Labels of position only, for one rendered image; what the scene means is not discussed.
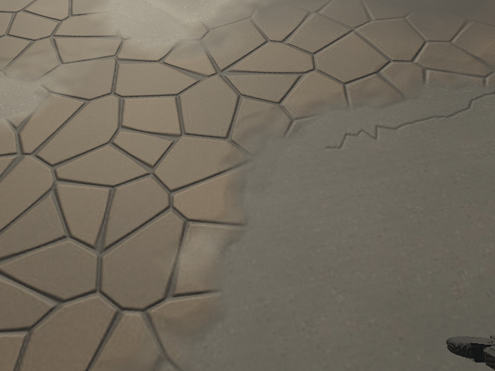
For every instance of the right robot hand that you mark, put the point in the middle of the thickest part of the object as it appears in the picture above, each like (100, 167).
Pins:
(477, 348)

